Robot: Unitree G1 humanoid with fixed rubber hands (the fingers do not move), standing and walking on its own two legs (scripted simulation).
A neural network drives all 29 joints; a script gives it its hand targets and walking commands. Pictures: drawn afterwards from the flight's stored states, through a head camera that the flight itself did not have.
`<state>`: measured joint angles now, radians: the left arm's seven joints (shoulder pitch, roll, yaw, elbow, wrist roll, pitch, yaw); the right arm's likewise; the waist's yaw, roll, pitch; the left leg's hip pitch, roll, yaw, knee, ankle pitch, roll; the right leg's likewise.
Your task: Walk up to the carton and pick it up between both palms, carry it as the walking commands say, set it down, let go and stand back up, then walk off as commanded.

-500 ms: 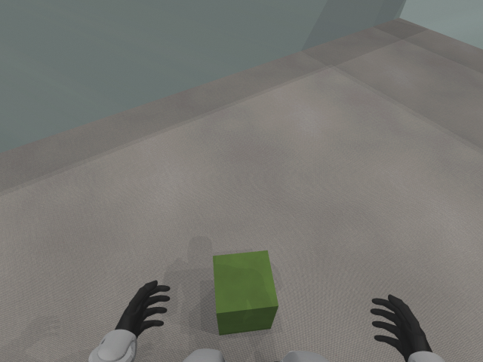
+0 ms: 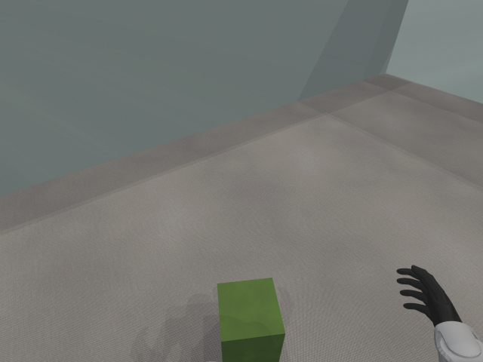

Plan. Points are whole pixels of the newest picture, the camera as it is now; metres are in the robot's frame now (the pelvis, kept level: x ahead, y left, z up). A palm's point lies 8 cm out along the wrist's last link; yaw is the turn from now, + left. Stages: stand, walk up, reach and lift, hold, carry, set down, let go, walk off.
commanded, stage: stand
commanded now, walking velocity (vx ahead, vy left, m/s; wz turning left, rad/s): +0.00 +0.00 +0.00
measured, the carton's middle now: (247, 325) +0.46 +0.02 -0.59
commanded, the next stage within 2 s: walk off in 1.60 s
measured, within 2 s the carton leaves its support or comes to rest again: neither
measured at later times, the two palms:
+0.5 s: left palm out of the picture +0.11 +0.29 -0.06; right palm (443, 323) +0.21 -0.29 +0.00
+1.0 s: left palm out of the picture +0.08 +0.31 -0.06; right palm (446, 349) +0.17 -0.27 +0.00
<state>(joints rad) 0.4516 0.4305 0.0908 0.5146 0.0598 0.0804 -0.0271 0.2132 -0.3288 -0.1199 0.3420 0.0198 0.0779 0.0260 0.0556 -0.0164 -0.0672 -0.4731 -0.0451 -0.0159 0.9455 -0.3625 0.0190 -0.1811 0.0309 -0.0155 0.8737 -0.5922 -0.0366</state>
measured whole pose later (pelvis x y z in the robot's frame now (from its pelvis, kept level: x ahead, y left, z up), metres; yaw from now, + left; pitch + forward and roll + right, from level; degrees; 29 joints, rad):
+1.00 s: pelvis +0.01 +0.01 +0.02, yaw +0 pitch -3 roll -2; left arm 0.45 0.38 0.02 0.54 0.04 -0.02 0.02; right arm 0.31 -0.31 -0.12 0.49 0.02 -0.02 0.00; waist 0.05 -0.02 -0.08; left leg -0.40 -0.04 -0.02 0.79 -0.33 0.05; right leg -0.17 0.03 -0.01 0.72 -0.50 -0.01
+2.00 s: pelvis +0.00 +0.00 +0.02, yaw +0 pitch -3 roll -1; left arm 0.42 0.35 0.01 0.56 0.02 0.05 0.00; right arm 0.26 -0.28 -0.12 0.51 0.02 0.05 0.00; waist 0.05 0.00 0.03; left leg -0.39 -0.04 -0.03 0.76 -0.30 0.05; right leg -0.18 0.03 -0.01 0.71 -0.48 -0.01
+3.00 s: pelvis -0.04 +0.02 +0.04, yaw +34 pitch +0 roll -5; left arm 0.17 0.27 0.04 0.59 0.02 0.10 -0.02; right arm 0.35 -0.27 -0.12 0.51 0.02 0.05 0.00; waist 0.01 0.00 0.11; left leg -0.41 -0.04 -0.10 0.68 -0.27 0.07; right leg -0.39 -0.03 -0.17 1.07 -0.53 0.01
